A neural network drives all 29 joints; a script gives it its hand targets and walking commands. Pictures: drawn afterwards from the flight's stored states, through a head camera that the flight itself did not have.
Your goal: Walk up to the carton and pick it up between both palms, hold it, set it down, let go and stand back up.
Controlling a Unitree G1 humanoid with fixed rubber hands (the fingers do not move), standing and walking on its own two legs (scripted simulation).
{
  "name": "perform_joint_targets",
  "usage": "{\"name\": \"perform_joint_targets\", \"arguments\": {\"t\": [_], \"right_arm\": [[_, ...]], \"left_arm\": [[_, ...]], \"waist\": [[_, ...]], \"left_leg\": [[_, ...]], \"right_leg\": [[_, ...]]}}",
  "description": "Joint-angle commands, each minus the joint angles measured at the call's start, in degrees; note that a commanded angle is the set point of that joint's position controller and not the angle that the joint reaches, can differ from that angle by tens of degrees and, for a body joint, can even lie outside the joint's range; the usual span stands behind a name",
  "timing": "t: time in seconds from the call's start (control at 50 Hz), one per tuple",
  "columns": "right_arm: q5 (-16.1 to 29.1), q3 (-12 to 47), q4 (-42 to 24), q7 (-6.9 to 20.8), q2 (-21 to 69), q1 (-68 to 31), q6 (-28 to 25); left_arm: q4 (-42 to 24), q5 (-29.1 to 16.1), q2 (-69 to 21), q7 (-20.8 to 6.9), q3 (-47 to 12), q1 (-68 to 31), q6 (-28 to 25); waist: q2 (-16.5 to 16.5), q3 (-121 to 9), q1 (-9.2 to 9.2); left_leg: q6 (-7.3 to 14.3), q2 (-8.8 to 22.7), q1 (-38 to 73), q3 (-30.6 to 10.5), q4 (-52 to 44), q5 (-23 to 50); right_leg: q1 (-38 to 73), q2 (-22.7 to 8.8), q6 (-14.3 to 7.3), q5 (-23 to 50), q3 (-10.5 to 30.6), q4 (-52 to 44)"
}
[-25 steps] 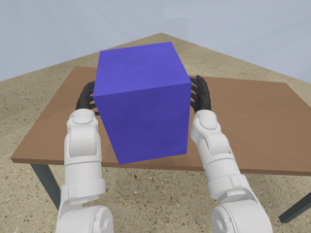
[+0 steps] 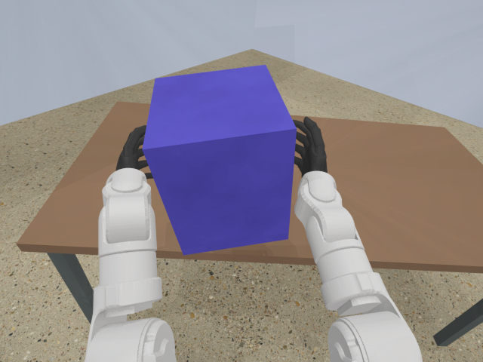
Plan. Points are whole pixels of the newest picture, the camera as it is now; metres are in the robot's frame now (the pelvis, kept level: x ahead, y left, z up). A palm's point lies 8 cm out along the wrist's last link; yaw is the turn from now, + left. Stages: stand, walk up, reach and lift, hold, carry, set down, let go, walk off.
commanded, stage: hold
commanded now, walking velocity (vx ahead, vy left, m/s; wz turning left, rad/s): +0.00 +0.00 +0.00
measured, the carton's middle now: (223, 161) +0.44 +0.00 +0.15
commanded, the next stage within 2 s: none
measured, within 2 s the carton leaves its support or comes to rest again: neither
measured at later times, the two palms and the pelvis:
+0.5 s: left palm (130, 175) +0.36 +0.15 +0.18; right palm (311, 169) +0.36 -0.13 +0.19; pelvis +0.00 +0.00 +0.00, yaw +0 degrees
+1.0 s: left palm (127, 171) +0.37 +0.16 +0.18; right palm (307, 162) +0.37 -0.13 +0.20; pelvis +0.00 +0.00 +0.00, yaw +1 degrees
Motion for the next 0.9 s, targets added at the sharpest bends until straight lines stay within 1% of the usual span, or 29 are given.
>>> {"name": "perform_joint_targets", "arguments": {"t": [0.0,0.7,0.72,0.74,0.76,0.8,0.84,0.88], "right_arm": [[2.65,18.04,-14.96,9.88,24.73,-40.38,-3.73],[2.52,17.69,-14.56,10.13,24.34,-40.35,-4.08],[2.38,17.09,-14.32,10.50,23.23,-42.94,-4.22],[2.16,16.74,-14.58,10.89,23.74,-43.84,-4.55],[1.87,16.43,-14.71,11.13,23.92,-43.90,-4.89],[1.76,16.04,-13.72,11.34,23.58,-43.24,-5.11],[1.23,15.55,-12.94,11.12,23.65,-42.65,-4.99],[1.27,15.55,-12.66,10.95,24.34,-41.83,-4.90]], "left_arm": [[-10.62,-10.20,-22.92,-9.60,-25.63,-45.20,-7.23],[-10.62,-10.03,-23.09,-9.44,-25.70,-44.97,-7.23],[-7.98,-9.70,-22.57,-9.84,-24.05,-46.61,-7.24],[-7.86,-9.81,-22.85,-9.95,-23.73,-47.08,-7.50],[-7.60,-10.03,-22.94,-9.84,-23.91,-47.25,-7.79],[-7.17,-10.03,-22.99,-9.52,-23.98,-46.55,-8.02],[-6.88,-10.34,-22.89,-9.57,-23.91,-46.59,-8.04],[-8.21,-10.96,-23.36,-9.68,-24.51,-47.38,-8.45]], "waist": [[6.65,-29.77,-0.69],[6.71,-29.60,-0.70],[7.01,-28.03,0.54],[6.92,-28.24,1.12],[6.81,-29.01,1.19],[6.96,-30.06,1.06],[6.28,-29.75,0.39],[6.27,-30.82,-0.28]], "left_leg": [[1.72,-3.47,1.61,4.77,-2.30,8.03],[1.64,-3.31,2.05,4.89,-2.32,8.45],[1.90,-3.57,0.46,5.14,-3.13,5.98],[2.33,-3.46,-0.38,5.22,-3.75,4.29],[2.47,-3.41,-0.50,5.26,-3.84,4.01],[2.24,-3.28,0.60,5.32,-3.48,5.62],[2.21,-3.30,1.12,5.27,-3.23,5.44],[1.99,-3.52,1.27,5.23,-3.06,5.87]], "right_leg": [[9.42,2.29,3.04,4.55,-1.43,-1.14],[9.05,2.46,2.88,4.33,-1.51,-1.12],[8.34,2.11,2.76,0.81,-1.88,-1.82],[8.18,2.18,2.77,-1.12,-1.92,-1.83],[8.20,2.21,2.75,-1.14,-1.77,-1.70],[7.97,2.46,2.64,-0.02,-1.85,-1.46],[7.80,2.41,2.71,0.43,-1.88,-1.72],[8.11,2.20,2.93,1.42,-1.80,-1.52]]}}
